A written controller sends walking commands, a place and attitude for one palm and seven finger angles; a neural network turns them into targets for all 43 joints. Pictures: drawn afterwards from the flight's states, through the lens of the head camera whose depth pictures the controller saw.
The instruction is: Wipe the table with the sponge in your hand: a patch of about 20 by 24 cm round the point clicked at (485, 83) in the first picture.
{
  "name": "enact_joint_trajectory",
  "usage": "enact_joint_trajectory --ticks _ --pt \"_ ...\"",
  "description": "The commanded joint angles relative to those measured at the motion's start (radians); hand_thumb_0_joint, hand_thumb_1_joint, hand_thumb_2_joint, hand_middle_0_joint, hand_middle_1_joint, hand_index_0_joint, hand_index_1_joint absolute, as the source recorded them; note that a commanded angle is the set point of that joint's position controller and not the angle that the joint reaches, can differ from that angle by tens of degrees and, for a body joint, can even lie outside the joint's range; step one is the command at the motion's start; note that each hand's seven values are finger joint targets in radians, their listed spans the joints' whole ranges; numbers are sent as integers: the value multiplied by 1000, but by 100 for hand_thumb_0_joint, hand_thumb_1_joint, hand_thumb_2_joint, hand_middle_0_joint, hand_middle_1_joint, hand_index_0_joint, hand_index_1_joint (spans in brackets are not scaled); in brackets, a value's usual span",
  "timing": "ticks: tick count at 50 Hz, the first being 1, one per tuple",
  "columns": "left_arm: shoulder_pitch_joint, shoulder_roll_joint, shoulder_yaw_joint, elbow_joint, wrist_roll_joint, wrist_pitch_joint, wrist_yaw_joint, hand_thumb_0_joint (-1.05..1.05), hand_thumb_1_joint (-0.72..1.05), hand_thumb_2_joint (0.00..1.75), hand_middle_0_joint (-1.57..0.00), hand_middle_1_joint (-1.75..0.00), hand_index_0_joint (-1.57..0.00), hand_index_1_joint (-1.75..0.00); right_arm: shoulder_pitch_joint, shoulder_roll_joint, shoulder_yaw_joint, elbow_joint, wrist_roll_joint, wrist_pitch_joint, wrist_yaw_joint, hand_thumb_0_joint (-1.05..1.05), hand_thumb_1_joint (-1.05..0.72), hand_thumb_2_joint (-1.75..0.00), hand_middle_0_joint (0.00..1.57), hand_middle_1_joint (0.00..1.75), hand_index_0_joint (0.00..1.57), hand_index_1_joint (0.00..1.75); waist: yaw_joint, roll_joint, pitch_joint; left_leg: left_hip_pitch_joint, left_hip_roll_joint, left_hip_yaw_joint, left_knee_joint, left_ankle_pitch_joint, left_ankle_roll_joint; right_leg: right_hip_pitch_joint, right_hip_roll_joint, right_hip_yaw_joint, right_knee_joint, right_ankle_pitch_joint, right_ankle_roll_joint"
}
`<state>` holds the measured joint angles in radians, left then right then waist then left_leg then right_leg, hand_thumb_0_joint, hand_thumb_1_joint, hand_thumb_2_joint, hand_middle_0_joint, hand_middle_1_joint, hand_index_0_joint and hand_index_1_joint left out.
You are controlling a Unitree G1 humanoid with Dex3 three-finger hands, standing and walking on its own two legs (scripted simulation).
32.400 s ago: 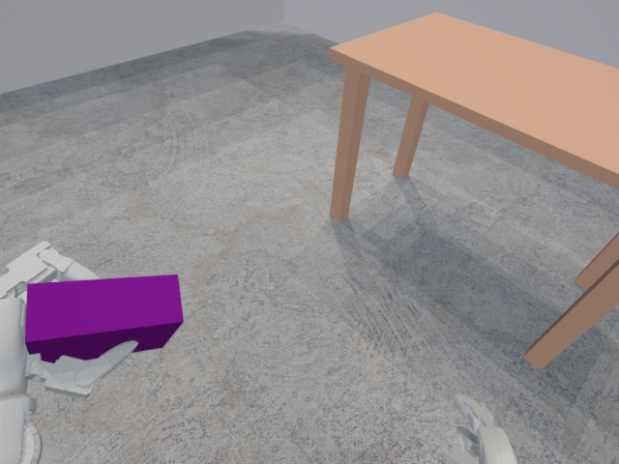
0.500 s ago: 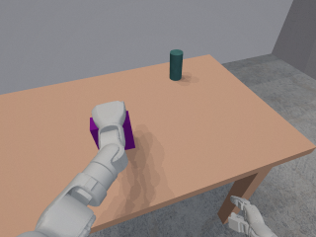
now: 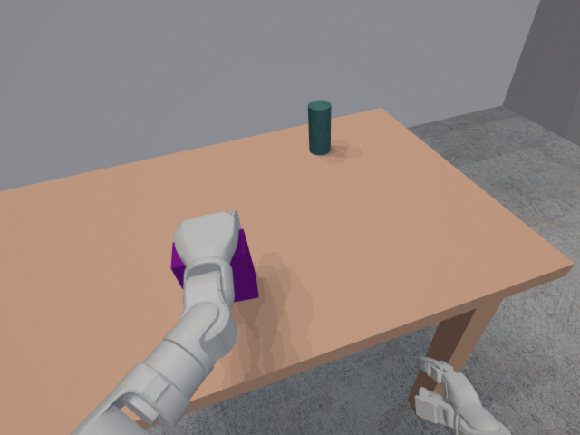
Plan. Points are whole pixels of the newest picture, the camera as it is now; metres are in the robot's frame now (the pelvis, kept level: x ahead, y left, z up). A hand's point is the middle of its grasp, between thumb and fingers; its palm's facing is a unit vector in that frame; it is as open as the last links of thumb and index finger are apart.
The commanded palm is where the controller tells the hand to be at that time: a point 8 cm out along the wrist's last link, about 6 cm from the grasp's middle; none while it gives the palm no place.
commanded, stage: wipe back along the third lane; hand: left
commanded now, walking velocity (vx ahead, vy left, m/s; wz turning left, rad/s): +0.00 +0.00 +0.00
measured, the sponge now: (221, 278) +0.34 +0.16 +0.04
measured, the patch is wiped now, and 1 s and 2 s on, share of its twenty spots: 0.95 0.95 0.95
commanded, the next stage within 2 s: slide back across to the middle lane in 0.64 s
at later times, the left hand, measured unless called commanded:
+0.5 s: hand (223, 280) +0.30 +0.14 +0.08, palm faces +0.09 -0.12 -0.99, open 9.3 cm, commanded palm +0.25 +0.12 +0.12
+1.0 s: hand (213, 291) +0.28 +0.14 +0.09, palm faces +0.13 -0.26 -0.96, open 9.3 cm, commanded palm +0.23 +0.15 +0.13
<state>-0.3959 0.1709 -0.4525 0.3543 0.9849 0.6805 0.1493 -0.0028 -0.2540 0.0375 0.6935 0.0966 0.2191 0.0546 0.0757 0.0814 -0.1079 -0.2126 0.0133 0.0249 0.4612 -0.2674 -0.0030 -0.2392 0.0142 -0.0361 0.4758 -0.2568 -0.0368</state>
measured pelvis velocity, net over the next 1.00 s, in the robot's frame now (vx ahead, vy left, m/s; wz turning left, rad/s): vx -0.01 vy -0.01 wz -0.03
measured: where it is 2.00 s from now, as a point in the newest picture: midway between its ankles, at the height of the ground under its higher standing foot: outside the picture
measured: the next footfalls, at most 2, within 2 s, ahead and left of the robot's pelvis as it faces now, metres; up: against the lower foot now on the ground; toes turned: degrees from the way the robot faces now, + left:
none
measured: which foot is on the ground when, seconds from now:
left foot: down 0.00-1.00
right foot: down 0.00-1.00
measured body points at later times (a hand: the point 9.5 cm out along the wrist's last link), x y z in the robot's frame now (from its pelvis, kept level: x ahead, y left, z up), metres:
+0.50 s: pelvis -0.01 -0.01 +0.00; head -0.05 -0.05 +0.45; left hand +0.29 +0.14 +0.14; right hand +0.23 -0.21 -0.08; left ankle -0.02 +0.12 -0.74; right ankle +0.00 -0.10 -0.74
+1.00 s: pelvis -0.01 -0.01 +0.00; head -0.05 -0.05 +0.45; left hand +0.27 +0.15 +0.14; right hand +0.23 -0.21 -0.07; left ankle -0.02 +0.12 -0.74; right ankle +0.00 -0.10 -0.74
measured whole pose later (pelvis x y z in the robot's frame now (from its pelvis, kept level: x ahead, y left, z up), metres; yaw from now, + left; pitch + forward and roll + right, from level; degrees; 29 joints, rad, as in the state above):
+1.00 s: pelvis -0.01 -0.01 +0.00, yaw -2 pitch -3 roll +1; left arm -0.09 0.23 -0.38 -0.05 0.93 0.62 0.12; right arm -0.02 -0.26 0.04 0.65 0.09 0.21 0.06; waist 0.08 0.09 -0.07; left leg -0.14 0.03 0.05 0.45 -0.26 -0.01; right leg -0.19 0.04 -0.01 0.48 -0.25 -0.05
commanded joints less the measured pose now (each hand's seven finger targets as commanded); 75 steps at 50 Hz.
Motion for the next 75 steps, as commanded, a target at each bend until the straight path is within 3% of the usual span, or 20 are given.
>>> enact_joint_trajectory --ticks 1,5,8,10,13,15,22,28,34,40,43,45,53,55,57,60,64,70,74,75 --pt "-128 -13 22 -135 -46 4 -31 0 10 130 -120 -160 -120 -160 -263 -90 -39 -194 4 -57 12 0 -90 -90 20 30 20 30 2 -180 -155 29 -31 -3 -31 227 41 112 8 30 -53 278 -32" --pt "-119 41 74 -151 -51 11 -28 0 10 130 -120 -160 -120 -160 -270 -94 -40 -188 4 -63 10 0 -90 -90 20 30 20 30 9 -195 -131 21 -32 -5 -44 188 42 107 11 50 -77 223 -30" --pt "-108 -17 9 -151 -44 12 -33 0 10 130 -120 -160 -120 -160 -275 -86 -38 -191 6 -71 14 0 -90 -90 20 30 20 30 3 -185 -120 29 -35 1 -38 182 44 91 9 43 -75 204 -27" --pt "-70 54 83 -173 -49 11 -30 0 10 130 -120 -160 -120 -160 -279 -94 -41 -194 3 -71 14 0 -90 -90 20 30 20 30 18 -186 -135 22 -38 -1 -41 184 42 119 11 66 -81 216 -30" --pt "-47 -20 0 -192 -45 9 -41 0 10 130 -120 -160 -120 -160 -282 -84 -38 -204 7 -72 21 0 -90 -90 20 30 20 30 8 -186 -112 32 -37 2 -37 183 45 98 8 52 -81 195 -26" --pt "-38 20 42 -215 -48 4 -42 0 10 130 -120 -160 -120 -160 -286 -89 -40 -205 4 -73 22 0 -90 -90 20 30 20 30 13 -193 -112 28 -36 -7 -42 177 44 102 12 65 -86 184 -30" --pt "58 -31 -18 -304 -58 -11 -49 0 10 130 -120 -160 -120 -160 -293 -82 -41 -222 6 -73 35 0 -90 -90 20 30 20 30 11 -198 -101 42 -35 2 -31 199 47 108 11 58 -79 212 -25" --pt "72 -8 -7 -341 -53 -32 -49 0 10 130 -120 -160 -120 -160 -285 -85 -43 -213 5 -71 35 0 -90 -90 20 30 20 30 7 -179 -61 48 -29 -8 -33 186 46 72 18 69 -82 180 -31" --pt "136 -16 -4 -361 -55 -42 -36 0 10 130 -120 -160 -120 -160 -280 -83 -45 -221 3 -69 38 0 -90 -90 20 30 20 30 18 -196 -99 43 -31 -5 -22 222 46 107 19 66 -58 258 -32" --pt "156 92 98 -443 -62 -45 -26 0 10 130 -120 -160 -120 -160 -293 -90 -45 -226 -2 -64 27 0 -90 -90 20 30 20 30 27 -163 -104 45 -33 -9 -26 225 45 131 18 101 -68 265 -34" --pt "204 79 85 -465 -65 -42 -32 0 10 130 -120 -160 -120 -160 -292 -82 -38 -234 0 -63 24 0 -90 -90 20 30 20 30 30 -155 -86 48 -29 -9 -33 231 46 131 15 88 -68 252 -31" --pt "177 148 149 -501 -65 -51 -33 0 10 130 -120 -160 -120 -160 -288 -90 -41 -230 -4 -62 12 0 -90 -90 20 30 20 30 27 -150 -73 56 -28 -16 -39 218 46 122 20 110 -85 216 -35" --pt "178 172 169 -571 -62 -70 -43 0 10 130 -120 -160 -120 -160 -284 -83 -34 -239 -9 -76 -9 0 -90 -90 20 30 20 30 31 -110 -68 81 -28 -20 -53 214 49 121 19 118 -105 162 -40" --pt "188 242 234 -625 -66 -80 -43 0 10 130 -120 -160 -120 -160 -285 -89 -38 -241 -13 -81 -15 0 -90 -90 20 30 20 30 39 -118 -98 92 -28 -24 -59 219 49 146 21 133 -109 159 -41" --pt "188 204 199 -614 -67 -81 -48 0 10 130 -120 -160 -120 -160 -283 -82 -34 -240 -13 -87 -19 0 -90 -90 20 30 20 30 30 -116 -75 92 -29 -19 -57 221 51 133 19 126 -113 164 -38" --pt "180 273 269 -621 -69 -84 -50 0 10 130 -120 -160 -120 -160 -279 -92 -33 -233 -16 -93 -31 0 -90 -90 20 30 20 30 32 -115 -54 91 -31 -23 -69 187 49 124 20 155 -141 103 -39" --pt "196 241 242 -593 -59 -88 -58 0 10 130 -120 -160 -120 -160 -277 -89 -30 -230 -15 -108 -38 0 -90 -90 20 30 20 30 33 -102 -57 95 -31 -25 -73 196 49 123 17 134 -136 113 -39" --pt "235 308 308 -622 -56 -103 -62 0 10 130 -120 -160 -120 -160 -267 -100 -35 -232 -18 -122 -42 0 -90 -90 20 30 20 30 41 -90 -76 99 -34 -29 -76 211 48 150 21 147 -129 142 -43" --pt "283 261 269 -627 -61 -110 -70 0 10 130 -120 -160 -120 -160 -271 -93 -32 -236 -16 -129 -39 0 -90 -90 20 30 20 30 39 -99 -55 95 -33 -30 -74 227 48 142 18 130 -124 177 -39" --pt "271 296 301 -633 -61 -112 -68 0 10 130 -120 -160 -120 -160 -265 -100 -34 -233 -18 -131 -42 0 -90 -90 20 30 20 30 36 -110 -62 99 -33 -33 -76 217 48 140 23 145 -130 154 -41"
